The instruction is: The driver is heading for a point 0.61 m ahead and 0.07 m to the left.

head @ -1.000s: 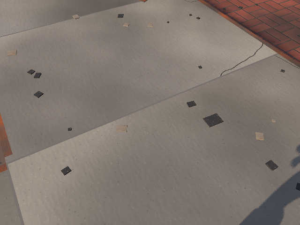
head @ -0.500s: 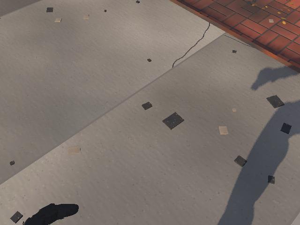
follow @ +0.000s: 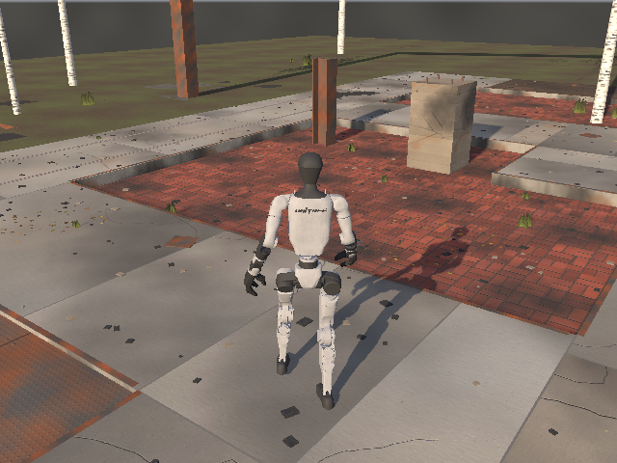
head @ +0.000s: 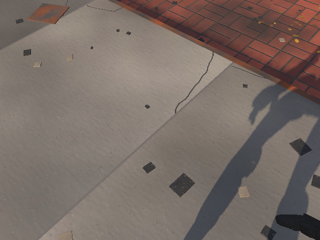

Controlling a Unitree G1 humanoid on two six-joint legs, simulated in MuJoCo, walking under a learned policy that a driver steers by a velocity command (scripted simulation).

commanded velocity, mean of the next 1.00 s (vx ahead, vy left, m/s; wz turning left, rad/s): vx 0.43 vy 0.00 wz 0.00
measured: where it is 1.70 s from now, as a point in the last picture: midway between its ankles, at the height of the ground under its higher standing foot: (194, 207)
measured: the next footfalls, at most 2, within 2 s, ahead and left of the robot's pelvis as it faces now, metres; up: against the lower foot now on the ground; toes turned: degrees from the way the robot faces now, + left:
left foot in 0.06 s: +0.20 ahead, +0.13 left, +0.00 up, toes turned -3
right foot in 0.54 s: +0.48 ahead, -0.13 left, +0.00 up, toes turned -4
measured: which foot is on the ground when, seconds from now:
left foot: up 0.00-0.04, down 0.06-0.56, up 0.58-0.98, down 1.00-1.00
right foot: down 0.00-0.08, up 0.10-0.52, down 0.54-1.00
